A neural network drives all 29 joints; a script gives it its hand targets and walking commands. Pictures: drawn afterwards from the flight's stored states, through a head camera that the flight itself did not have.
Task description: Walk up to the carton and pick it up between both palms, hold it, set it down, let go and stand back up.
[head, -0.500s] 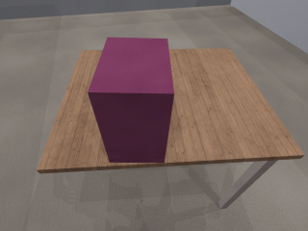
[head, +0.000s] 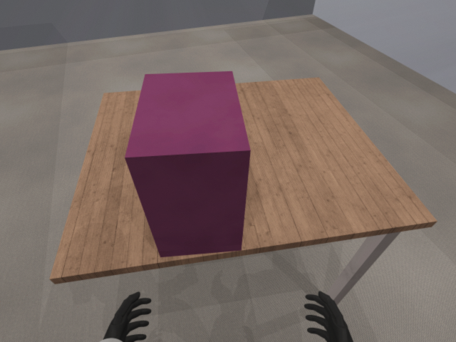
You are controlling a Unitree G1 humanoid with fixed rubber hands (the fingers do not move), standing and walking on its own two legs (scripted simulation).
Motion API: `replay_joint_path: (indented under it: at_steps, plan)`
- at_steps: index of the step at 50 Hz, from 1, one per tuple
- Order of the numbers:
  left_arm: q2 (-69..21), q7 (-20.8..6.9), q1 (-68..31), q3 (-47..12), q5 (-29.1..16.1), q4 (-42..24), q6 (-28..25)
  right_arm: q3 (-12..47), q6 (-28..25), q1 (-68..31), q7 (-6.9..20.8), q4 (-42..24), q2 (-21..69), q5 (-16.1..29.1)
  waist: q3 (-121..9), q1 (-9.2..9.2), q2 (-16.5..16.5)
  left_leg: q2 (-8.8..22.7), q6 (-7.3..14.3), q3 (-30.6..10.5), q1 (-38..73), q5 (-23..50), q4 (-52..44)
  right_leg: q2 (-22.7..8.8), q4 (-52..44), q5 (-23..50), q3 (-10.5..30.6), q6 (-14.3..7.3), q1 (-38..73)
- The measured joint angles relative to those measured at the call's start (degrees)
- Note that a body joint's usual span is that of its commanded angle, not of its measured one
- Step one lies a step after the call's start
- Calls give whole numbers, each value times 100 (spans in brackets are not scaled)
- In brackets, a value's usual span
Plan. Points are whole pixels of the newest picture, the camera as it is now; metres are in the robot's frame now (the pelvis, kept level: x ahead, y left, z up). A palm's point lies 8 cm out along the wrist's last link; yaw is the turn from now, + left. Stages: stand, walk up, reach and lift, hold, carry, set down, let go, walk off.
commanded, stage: reach and lift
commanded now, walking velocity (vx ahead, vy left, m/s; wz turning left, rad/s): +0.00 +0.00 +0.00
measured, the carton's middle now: (195, 166) +0.43 +0.06 +0.08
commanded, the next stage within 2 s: none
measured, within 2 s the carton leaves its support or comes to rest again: neither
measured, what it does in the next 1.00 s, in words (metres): shifts its weight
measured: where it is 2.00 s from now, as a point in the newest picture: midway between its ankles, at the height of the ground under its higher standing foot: outside the picture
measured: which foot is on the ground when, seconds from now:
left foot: down 0.00-1.00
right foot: down 0.00-1.00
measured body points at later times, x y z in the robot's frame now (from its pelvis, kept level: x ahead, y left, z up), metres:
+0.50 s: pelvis -0.01 +0.04 +0.00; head -0.02 +0.03 +0.45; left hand +0.18 +0.18 -0.03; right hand +0.18 -0.20 -0.03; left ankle -0.01 +0.10 -0.74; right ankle -0.06 -0.10 -0.74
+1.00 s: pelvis -0.04 +0.06 +0.00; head -0.03 +0.04 +0.45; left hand +0.23 +0.21 +0.04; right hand +0.26 -0.18 +0.04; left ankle -0.01 +0.10 -0.74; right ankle -0.06 -0.10 -0.74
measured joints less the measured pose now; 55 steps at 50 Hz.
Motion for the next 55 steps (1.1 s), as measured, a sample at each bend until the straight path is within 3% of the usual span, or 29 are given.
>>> replay_joint_path:
  at_steps: [6, 14, 24, 36, 44, 55]
  plan:
    - [-129, 214, 279, -90, -24, -75, -423, -84, -128, 420, 98, -531, -207, 35, -58, -61, -1, -24, 67, 73, 20, -30, -20, -37, -80, 29, 63, 74, 29]
    - [-19, 610, 612, -481, -378, -532, -998, -103, -102, 824, 409, -1345, -463, 265, -48, -26, -16, -111, 165, 99, -20, -38, 0, -132, -30, 10, 72, 175, -20]
    - [-148, 994, 615, -1065, -740, -1237, -1190, -96, 215, 841, 705, -2173, -641, 614, -193, 42, 3, -255, 298, 94, -156, 56, -62, -277, 6, 41, 49, 307, -178]
    - [-222, 1273, 117, -1063, -818, -1972, -721, -191, 617, 244, 776, -2750, -954, 1128, -114, 105, 1, -461, 437, 70, -66, 297, -332, -473, -25, 134, 4, 448, -163]
    - [-173, 1400, -460, -993, -949, -2294, -389, -295, 771, -525, 826, -2744, -1151, 1361, 201, 158, 65, -549, 504, 66, -17, 434, -413, -563, 55, 176, -14, 514, -173]
    - [-124, 1489, -1616, -778, -1050, -2424, 702, -200, 1348, -1923, 685, -2412, -1408, 1594, 616, 132, 106, -580, 487, 58, 61, 629, -559, -596, 138, 239, -31, 497, -191]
